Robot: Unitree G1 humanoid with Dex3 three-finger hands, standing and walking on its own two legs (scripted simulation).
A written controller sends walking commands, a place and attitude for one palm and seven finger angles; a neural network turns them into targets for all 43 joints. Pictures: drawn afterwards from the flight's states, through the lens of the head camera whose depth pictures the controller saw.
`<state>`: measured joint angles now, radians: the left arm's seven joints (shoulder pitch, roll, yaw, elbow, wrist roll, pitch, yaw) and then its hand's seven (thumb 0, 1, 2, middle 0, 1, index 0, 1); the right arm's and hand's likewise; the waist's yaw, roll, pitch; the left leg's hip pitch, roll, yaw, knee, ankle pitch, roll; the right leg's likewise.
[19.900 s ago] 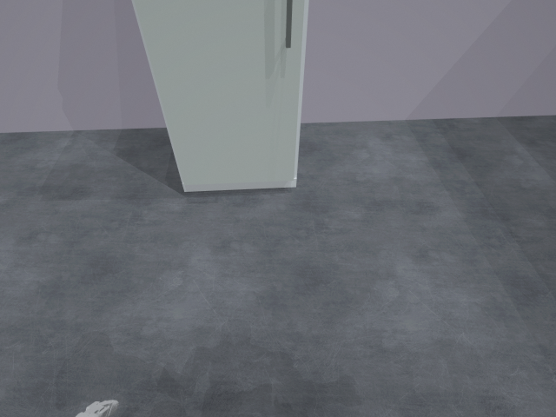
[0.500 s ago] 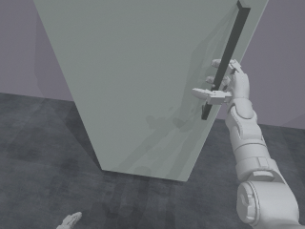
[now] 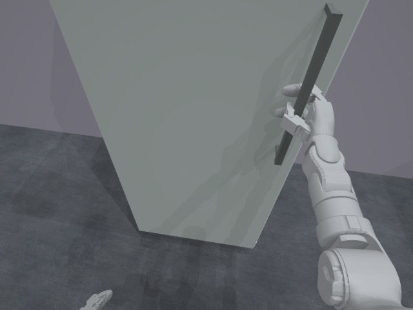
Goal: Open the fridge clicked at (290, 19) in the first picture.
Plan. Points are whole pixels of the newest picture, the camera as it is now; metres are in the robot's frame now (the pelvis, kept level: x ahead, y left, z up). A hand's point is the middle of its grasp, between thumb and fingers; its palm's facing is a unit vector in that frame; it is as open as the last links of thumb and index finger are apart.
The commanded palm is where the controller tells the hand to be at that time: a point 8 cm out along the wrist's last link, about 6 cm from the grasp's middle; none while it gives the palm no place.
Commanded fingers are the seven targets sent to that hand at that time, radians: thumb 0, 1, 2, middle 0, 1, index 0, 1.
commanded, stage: grip the handle and tug to test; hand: right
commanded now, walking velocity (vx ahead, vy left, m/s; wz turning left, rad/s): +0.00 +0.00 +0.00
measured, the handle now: (298, 101) +0.49 -0.13 +0.17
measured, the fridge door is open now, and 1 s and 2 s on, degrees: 0 3 36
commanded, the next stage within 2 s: pull the door a little, standing still in 0.60 s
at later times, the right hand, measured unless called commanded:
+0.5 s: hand (286, 120) +0.44 -0.10 +0.17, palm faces +0.04 +1.00 +0.03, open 5.2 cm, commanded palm +0.39 -0.15 +0.16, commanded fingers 0.00 -0.90 -0.90 0.45 1.40 0.45 1.40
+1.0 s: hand (286, 131) +0.41 -0.10 +0.17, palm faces +0.02 +1.00 +0.02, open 5.5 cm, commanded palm +0.35 -0.14 +0.16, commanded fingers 0.00 -0.90 -0.90 0.45 1.40 0.45 1.40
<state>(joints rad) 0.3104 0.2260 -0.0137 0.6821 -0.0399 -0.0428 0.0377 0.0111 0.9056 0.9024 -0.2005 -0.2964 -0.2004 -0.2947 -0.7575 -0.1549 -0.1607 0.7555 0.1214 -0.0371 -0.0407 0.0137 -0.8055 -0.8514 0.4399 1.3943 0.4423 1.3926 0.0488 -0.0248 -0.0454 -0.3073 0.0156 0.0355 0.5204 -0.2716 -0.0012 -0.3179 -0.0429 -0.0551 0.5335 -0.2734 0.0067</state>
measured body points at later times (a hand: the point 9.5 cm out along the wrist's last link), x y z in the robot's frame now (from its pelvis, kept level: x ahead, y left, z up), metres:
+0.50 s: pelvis +0.01 +0.00 +0.00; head +0.02 +0.01 +0.45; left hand +0.12 +0.25 -0.11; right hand +0.43 -0.15 +0.17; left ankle +0.00 +0.12 -0.73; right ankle +0.00 -0.12 -0.73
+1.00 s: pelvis +0.03 +0.01 +0.01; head +0.02 +0.02 +0.45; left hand +0.19 +0.24 -0.09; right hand +0.40 -0.15 +0.17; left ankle +0.00 +0.12 -0.73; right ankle +0.00 -0.12 -0.73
